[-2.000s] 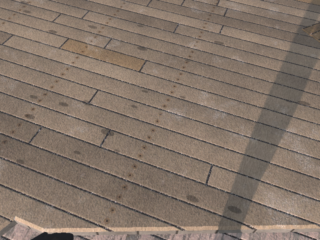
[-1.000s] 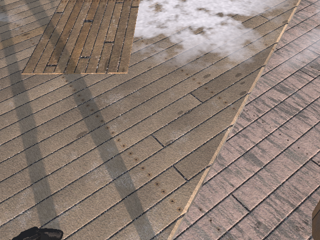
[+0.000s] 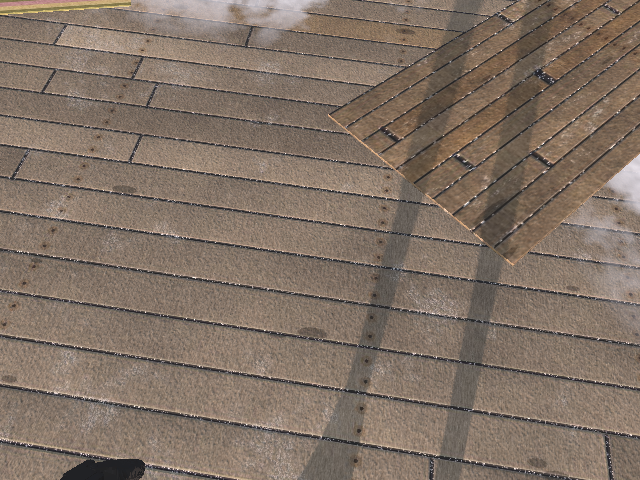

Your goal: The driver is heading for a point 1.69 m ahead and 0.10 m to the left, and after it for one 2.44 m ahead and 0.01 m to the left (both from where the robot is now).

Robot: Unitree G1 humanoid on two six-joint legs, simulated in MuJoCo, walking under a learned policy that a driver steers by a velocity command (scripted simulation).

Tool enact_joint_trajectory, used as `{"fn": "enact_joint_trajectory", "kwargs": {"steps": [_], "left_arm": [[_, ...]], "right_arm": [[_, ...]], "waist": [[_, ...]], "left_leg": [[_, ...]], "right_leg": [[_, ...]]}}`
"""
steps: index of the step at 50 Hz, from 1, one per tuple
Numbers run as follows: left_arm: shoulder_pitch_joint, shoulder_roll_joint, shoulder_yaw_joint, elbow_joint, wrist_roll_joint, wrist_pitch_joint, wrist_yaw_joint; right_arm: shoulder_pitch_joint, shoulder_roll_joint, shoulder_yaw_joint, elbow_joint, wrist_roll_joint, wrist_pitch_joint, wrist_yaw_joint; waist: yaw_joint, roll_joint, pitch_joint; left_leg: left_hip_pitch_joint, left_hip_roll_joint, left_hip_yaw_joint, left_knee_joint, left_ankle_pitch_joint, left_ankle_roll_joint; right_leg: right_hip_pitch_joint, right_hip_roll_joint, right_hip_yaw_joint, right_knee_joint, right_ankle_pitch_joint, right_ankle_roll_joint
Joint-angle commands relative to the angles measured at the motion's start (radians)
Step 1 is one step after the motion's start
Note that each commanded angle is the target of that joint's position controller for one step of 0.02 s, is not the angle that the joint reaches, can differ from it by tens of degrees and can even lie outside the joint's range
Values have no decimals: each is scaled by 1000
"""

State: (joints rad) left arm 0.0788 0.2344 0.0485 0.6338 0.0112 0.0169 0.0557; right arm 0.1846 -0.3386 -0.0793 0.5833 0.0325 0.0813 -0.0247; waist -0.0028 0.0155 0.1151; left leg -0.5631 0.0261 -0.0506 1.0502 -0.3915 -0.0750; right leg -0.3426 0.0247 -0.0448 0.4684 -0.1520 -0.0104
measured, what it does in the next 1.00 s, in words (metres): walks ahead: left foot, then right foot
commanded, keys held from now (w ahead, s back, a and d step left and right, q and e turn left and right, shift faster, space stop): q+shift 0.44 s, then shift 0.02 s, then e+shift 0.54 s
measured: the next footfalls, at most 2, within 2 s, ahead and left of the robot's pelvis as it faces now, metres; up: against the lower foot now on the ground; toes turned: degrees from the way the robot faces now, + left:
left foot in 0.12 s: +0.08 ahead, +0.12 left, +0.00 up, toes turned +9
right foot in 0.46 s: +0.19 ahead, -0.08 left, +0.00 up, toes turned +34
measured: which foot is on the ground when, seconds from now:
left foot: up 0.00-0.10, down 0.12-0.46, up 0.48-0.70, down 0.72-1.00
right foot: down 0.00-0.12, up 0.14-0.44, down 0.46-0.76, up 0.78-1.00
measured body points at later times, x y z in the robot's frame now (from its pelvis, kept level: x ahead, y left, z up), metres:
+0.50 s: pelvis +0.07 -0.02 +0.00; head +0.10 +0.00 +0.45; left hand +0.11 +0.31 -0.09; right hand +0.37 -0.19 -0.07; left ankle +0.02 +0.10 -0.71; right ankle +0.15 -0.10 -0.73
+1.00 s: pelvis +0.10 -0.01 +0.01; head +0.15 +0.00 +0.45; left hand +0.15 +0.31 -0.10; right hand +0.34 -0.22 -0.09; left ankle +0.03 +0.11 -0.73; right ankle +0.15 -0.13 -0.69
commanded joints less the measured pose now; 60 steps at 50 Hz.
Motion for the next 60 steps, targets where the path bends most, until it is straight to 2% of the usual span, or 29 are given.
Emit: {"fn": "enact_joint_trajectory", "kwargs": {"steps": [1,4,6,7,8,9,12,15,22,23,24,25,26,29,31,33,35,36,37,39,40,43,47,53,54,55,56,58,60], "left_arm": [[-63,164,53,-72,-9,-14,-5],[-70,186,67,-49,-19,-22,-18],[-44,144,61,-28,-31,-25,-22],[-32,101,51,-21,-19,-17,-26],[-116,78,41,-112,3,-23,-12],[-106,124,49,-93,2,-28,-10],[-55,138,57,-54,-2,-31,-11],[-82,79,33,-49,-14,-36,-32],[76,148,60,6,-23,-39,-58],[70,206,72,-2,-7,-32,-52],[33,244,74,-11,27,-25,-53],[-10,205,66,-39,25,-29,-50],[-36,138,48,-41,6,-24,-43],[-42,72,7,-20,-18,-20,-42],[-3,127,26,-2,-32,-1,-45],[87,230,64,12,-44,17,-42],[89,249,74,8,-58,16,-32],[78,231,69,4,-59,11,-28],[66,188,62,-11,-65,3,-24],[64,156,48,-23,-64,-14,-36],[101,183,62,-9,-62,-9,-41],[156,178,73,3,-50,28,-41],[93,113,42,-50,-49,43,-67],[192,182,78,-67,-43,60,-85],[267,236,103,-52,-36,55,-67],[292,404,139,-80,-36,44,-47],[279,356,117,-109,9,16,-60],[189,278,98,-105,-21,-8,-47],[96,239,77,-129,-46,0,-29]], "right_arm": [[5,-35,0,-82,-7,-10,18],[48,-81,-27,-52,1,-2,30],[120,-106,-52,-15,4,2,29],[204,-165,-76,-5,2,-3,19],[139,-283,-96,-45,-44,-30,7],[55,-209,-77,-82,-55,-50,-2],[-50,-117,-54,-100,-5,-48,-20],[-31,-120,-60,-94,-6,-28,-39],[-96,-114,-60,-112,16,-32,-13],[-11,-42,-41,-96,3,-31,-8],[44,-48,-39,-109,-7,-41,-3],[70,-124,-56,-80,-20,-51,-3],[41,-140,-59,-49,-15,-46,-7],[-18,5,2,-51,-41,-47,-3],[-90,50,22,-63,-53,-63,10],[-119,6,5,-50,-33,-76,15],[-72,-19,-8,-20,-22,-87,11],[-22,-52,-19,-5,-20,-91,7],[12,-112,-36,21,-44,-94,8],[12,-101,-40,19,-73,-85,3],[-25,-73,-33,-4,-80,-85,-7],[-118,-15,-12,-16,-40,-91,-21],[-110,-53,-27,11,-39,-76,-13],[-113,-98,-50,32,4,-95,11],[-52,-62,-43,54,-4,-101,19],[-77,10,-18,-8,-59,-104,21],[-138,-17,-18,-28,-57,-99,11],[-171,-49,-22,-32,-30,-102,3],[-170,-64,-26,-27,-40,-107,-5]], "waist": [[1,-140,-226],[-25,-149,-217],[-61,-61,-204],[-95,121,-151],[-62,337,-171],[-54,238,-196],[-2,92,-208],[-9,86,-238],[58,133,-250],[10,-55,-287],[-54,-314,-227],[-57,-264,-207],[-41,-154,-159],[-32,-101,-135],[10,-155,-127],[53,-179,-129],[28,-167,-153],[-1,-162,-204],[-1,-27,-264],[-22,186,-261],[-19,204,-258],[28,91,-173],[-10,133,-146],[53,108,-183],[77,-23,-200],[51,-386,-186],[96,-296,-310],[63,-125,-225],[20,-109,-202]], "left_leg": [[83,55,24,-177,33,13],[223,31,88,-310,79,54],[402,-15,71,-487,147,122],[531,76,-163,-652,216,219],[510,279,-598,-736,285,432],[505,280,-550,-759,287,449],[479,176,-410,-670,351,332],[422,103,-373,-623,404,297],[230,5,-448,-508,312,196],[138,-90,-319,-308,-49,137],[-31,-188,-167,-116,-258,88],[-39,-103,-158,75,-223,51],[-20,-86,-177,138,-135,20],[28,-45,-155,-95,-61,-5],[155,-46,-32,-393,-90,-9],[197,-99,1,-564,-24,-5],[292,-109,-15,-739,141,19],[437,-73,-27,-742,226,51],[564,-8,-65,-617,261,97],[621,236,-243,-674,485,263],[600,334,-304,-689,590,338],[536,297,-171,-678,628,304],[497,233,-7,-683,563,276],[396,250,136,-484,537,176],[276,172,205,-288,427,102],[-81,-3,222,58,-226,-13],[-139,-64,-17,214,-299,-16],[-144,-17,-71,171,-160,14],[-114,-4,-75,55,-83,25]], "right_leg": [[193,-267,167,-134,170,-180],[145,-273,82,-110,115,-159],[39,-205,-3,43,-58,-97],[-172,-106,-61,325,-292,-13],[-391,55,71,529,-417,37],[-402,15,160,659,-392,44],[-377,-6,166,563,-254,61],[-239,44,143,354,-184,84],[154,21,143,-81,26,20],[270,-191,318,-123,75,-55],[229,-348,616,-204,133,-213],[185,-400,675,-214,63,-292],[136,-317,550,-193,-37,-270],[130,-198,423,-198,-118,-203],[122,-118,352,-184,-82,-173],[180,-118,401,-147,-43,-188],[183,-114,447,-107,20,-184],[96,-101,445,-88,63,-150],[-32,-69,369,-52,51,-95],[-215,34,168,215,-220,-7],[-257,19,128,426,-428,25],[-332,-70,122,644,-368,79],[-249,-90,29,440,-245,93],[77,-21,-67,109,-60,-10],[248,-18,24,1,129,-69],[434,-279,480,-44,594,-239],[412,-368,652,-106,446,-389],[334,-289,528,-142,189,-317],[294,-233,478,-134,216,-250]]}}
